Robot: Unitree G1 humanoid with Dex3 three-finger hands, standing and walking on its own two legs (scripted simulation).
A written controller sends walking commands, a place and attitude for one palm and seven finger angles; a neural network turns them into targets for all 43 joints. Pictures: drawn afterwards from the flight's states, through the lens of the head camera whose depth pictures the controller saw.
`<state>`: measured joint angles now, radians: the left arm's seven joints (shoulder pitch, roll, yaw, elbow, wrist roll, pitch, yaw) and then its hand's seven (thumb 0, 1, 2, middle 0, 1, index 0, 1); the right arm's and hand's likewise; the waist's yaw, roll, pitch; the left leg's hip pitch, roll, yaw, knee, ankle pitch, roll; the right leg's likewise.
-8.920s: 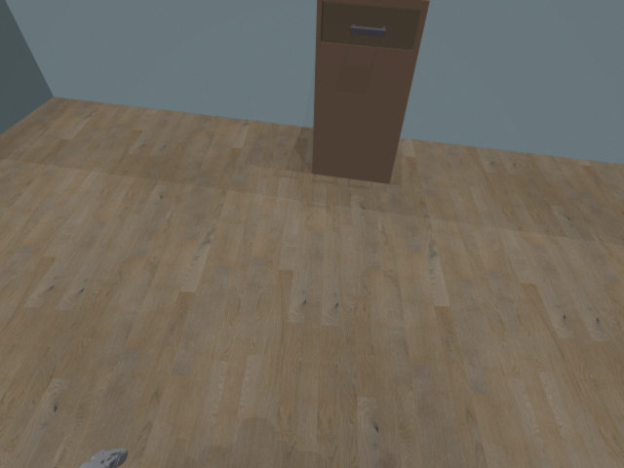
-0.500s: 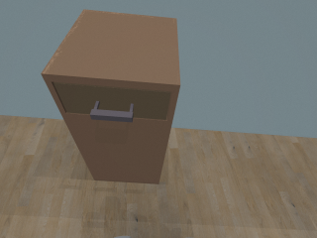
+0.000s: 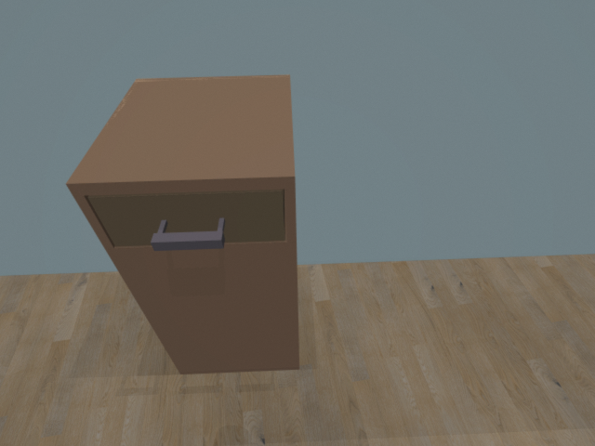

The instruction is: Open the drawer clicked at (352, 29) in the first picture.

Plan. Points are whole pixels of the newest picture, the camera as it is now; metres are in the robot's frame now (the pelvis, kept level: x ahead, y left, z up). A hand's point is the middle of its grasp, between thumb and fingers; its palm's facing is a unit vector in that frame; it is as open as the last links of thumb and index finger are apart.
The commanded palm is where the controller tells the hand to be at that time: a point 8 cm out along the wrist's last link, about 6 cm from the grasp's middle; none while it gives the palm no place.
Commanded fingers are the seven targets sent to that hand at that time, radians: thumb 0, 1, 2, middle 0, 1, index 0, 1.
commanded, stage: come to a stop and stand still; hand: left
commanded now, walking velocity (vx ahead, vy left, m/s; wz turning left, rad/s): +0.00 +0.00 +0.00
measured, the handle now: (190, 232) +0.51 +0.23 -0.03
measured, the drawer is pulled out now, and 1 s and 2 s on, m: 0.00 0.00 0.00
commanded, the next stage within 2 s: look again from close up in 0.96 s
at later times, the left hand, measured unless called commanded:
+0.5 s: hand out of the picture -0.03 +0.12 -0.18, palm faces +0.07 -0.99 -0.13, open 7.4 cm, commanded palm none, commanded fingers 0.00 0.90 0.90 -0.20 -0.30 -0.20 -0.30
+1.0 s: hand out of the picture +0.01 +0.15 -0.18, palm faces +0.05 -0.98 -0.17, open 7.4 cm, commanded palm none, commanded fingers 0.00 0.90 0.90 -0.20 -0.30 -0.20 -0.30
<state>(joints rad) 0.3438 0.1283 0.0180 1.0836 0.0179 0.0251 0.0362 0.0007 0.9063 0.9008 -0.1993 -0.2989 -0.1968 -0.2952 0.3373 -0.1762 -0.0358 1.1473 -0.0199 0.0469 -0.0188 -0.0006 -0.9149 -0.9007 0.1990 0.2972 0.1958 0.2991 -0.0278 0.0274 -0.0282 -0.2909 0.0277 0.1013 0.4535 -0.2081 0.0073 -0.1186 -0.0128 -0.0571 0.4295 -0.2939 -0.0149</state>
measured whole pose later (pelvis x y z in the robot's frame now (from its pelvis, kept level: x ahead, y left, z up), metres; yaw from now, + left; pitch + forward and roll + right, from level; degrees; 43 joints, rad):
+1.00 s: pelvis +0.04 -0.01 +0.00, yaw -1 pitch -1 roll +1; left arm 0.37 0.11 0.00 1.12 0.01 -0.01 0.05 0.00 0.91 0.90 -0.20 -0.30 -0.20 -0.30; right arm 0.28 -0.14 0.01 1.16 -0.01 0.00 -0.04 0.01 -0.93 -0.90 0.20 0.30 0.20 0.30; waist 0.01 -0.02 0.01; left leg -0.20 0.02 0.08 0.42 -0.21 -0.01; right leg -0.05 -0.01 -0.05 0.40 -0.34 -0.02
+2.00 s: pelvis -0.03 +0.02 -0.04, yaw -3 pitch +5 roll +2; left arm 0.31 0.25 -0.14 0.13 0.94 0.04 0.43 0.00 0.65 0.79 -0.22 -0.46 -0.21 -0.46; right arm 0.14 -0.23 0.00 0.55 -0.02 -0.03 -0.01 0.01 -0.91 -0.90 0.20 0.30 0.20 0.30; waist 0.05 0.01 -0.13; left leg -0.61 -0.05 0.07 0.78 -0.27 0.04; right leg -0.57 0.05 0.07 0.89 -0.41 -0.04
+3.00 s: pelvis +0.05 +0.03 -0.02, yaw +0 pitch +5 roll +0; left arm 0.02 0.47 -0.08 -0.06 0.92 0.17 0.13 0.00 -0.45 0.32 -0.32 -1.17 -0.32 -1.17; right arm 0.08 -0.24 0.01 0.58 0.00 0.17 -0.02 0.01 -0.91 -0.90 0.20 0.30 0.20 0.30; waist 0.06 0.06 -0.06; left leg -0.38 -0.07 0.00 0.61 -0.30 0.05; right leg -0.28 0.04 0.03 0.61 -0.40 -0.03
